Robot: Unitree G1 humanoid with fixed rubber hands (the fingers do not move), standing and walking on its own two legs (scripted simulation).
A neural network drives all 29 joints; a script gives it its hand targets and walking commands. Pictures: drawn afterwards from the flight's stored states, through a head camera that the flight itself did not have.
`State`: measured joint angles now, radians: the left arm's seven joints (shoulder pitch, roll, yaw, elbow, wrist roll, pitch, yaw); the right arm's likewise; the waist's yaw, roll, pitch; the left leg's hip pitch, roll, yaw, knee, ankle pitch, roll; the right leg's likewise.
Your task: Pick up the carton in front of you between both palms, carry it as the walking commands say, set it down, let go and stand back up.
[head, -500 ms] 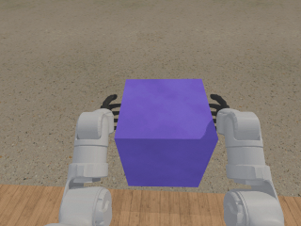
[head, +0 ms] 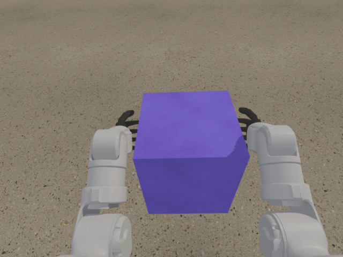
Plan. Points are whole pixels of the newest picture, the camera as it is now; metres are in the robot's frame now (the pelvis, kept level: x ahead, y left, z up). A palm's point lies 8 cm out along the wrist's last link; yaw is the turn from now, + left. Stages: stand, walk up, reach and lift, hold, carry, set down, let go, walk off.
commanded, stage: carry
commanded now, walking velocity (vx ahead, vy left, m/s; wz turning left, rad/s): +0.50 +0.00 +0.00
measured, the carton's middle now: (186, 154) +0.35 +0.00 +0.04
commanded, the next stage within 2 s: none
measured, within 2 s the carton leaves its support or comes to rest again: neither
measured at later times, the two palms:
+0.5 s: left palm (134, 67) +0.67 +0.17 +0.11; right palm (224, 65) +0.66 -0.13 +0.11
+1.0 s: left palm (153, 37) +0.91 +0.12 +0.10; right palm (225, 34) +0.91 -0.18 +0.10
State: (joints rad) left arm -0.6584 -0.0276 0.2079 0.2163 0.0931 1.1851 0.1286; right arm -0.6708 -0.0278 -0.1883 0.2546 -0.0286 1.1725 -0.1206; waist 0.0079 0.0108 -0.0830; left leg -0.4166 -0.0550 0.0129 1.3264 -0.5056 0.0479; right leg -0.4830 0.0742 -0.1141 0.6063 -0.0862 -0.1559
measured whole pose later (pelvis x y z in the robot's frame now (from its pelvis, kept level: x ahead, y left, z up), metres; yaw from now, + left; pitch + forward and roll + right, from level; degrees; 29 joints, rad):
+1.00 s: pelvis +0.60 -0.03 +0.00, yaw +0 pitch +4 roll -2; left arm -0.43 -0.12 0.19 -0.04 0.11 1.18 0.12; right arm -0.41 0.09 -0.21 -0.07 -0.12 1.20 -0.09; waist 0.02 0.04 -0.12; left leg -0.15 0.05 0.07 0.74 -0.45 0.00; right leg -0.43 -0.01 -0.20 0.47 -0.13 -0.07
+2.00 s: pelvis +1.20 -0.05 +0.00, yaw +1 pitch +4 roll +0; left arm -0.18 -0.14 0.10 -0.25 0.12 1.21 0.09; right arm -0.17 0.13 -0.13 -0.29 -0.12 1.24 -0.09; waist 0.01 0.03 -0.12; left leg -0.30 0.08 0.07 1.05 -0.45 -0.01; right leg -0.39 -0.06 -0.24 0.50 -0.17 -0.07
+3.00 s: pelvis +1.67 -0.03 +0.01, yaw +0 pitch +4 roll +0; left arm -0.18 -0.14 0.12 -0.27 0.12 1.20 0.08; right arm -0.18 0.14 -0.12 -0.29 -0.13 1.22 -0.08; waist 0.00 0.02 -0.14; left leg -0.16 0.07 0.16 0.50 -0.36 -0.03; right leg -0.29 -0.05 -0.18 0.53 -0.27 -0.02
